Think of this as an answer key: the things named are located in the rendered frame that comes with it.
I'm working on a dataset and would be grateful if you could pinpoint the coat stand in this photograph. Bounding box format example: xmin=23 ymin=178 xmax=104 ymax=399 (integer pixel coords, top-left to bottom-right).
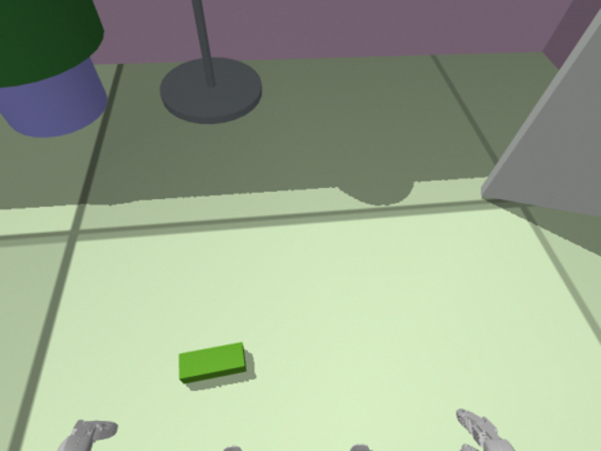
xmin=160 ymin=0 xmax=262 ymax=124

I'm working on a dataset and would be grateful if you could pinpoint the left robot hand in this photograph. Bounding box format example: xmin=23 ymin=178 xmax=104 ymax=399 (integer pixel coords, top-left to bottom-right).
xmin=57 ymin=420 xmax=118 ymax=451

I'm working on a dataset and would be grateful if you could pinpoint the right robot hand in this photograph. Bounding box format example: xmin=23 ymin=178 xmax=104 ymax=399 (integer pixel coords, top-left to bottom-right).
xmin=456 ymin=409 xmax=515 ymax=451

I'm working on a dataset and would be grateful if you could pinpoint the potted plant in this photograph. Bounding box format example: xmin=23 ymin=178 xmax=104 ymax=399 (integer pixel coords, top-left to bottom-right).
xmin=0 ymin=0 xmax=108 ymax=137

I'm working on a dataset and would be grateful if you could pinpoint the carton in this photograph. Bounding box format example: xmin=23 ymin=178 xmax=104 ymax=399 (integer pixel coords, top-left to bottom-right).
xmin=178 ymin=342 xmax=246 ymax=384

